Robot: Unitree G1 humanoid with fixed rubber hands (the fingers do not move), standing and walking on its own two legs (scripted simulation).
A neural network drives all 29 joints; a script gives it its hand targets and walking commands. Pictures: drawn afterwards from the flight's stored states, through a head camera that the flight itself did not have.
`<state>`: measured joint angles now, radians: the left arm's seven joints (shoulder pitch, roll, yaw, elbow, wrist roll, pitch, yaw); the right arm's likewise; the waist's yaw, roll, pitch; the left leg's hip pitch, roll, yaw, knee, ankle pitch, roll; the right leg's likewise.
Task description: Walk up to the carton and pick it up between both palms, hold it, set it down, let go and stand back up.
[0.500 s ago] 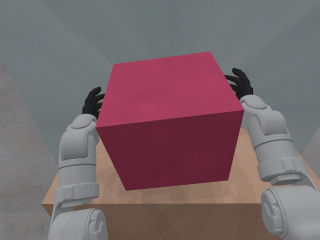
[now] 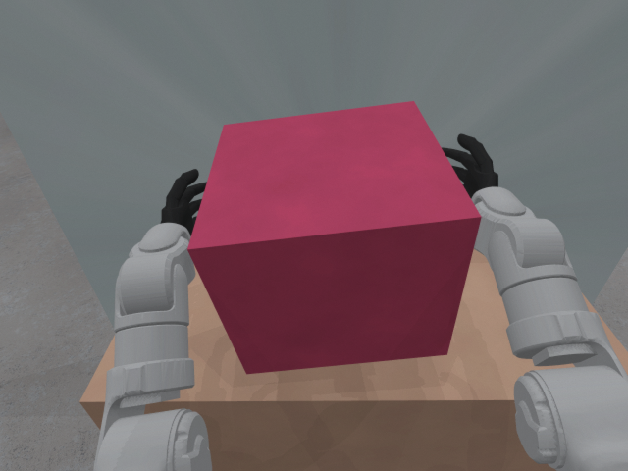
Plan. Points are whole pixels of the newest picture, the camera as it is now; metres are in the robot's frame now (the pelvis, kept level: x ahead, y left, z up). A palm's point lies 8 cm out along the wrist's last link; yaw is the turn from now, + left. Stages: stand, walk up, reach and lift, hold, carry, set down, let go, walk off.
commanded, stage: hold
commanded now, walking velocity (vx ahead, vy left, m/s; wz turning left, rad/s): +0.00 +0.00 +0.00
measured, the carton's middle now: (331, 235) +0.41 +0.00 +0.16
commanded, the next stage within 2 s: none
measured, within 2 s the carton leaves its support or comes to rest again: neither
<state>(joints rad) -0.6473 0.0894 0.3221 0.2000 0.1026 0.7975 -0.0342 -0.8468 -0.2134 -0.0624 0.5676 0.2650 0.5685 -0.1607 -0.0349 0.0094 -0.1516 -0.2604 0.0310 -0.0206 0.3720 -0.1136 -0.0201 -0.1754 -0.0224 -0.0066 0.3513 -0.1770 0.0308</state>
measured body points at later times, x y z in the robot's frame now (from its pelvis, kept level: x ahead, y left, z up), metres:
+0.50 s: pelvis +0.00 +0.00 +0.00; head -0.05 +0.00 +0.45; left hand +0.38 +0.19 +0.21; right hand +0.40 -0.17 +0.24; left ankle +0.05 +0.13 -0.75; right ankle +0.01 -0.14 -0.75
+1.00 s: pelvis -0.01 +0.00 +0.00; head -0.07 +0.01 +0.45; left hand +0.37 +0.19 +0.22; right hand +0.39 -0.17 +0.24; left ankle +0.05 +0.13 -0.75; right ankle +0.01 -0.14 -0.75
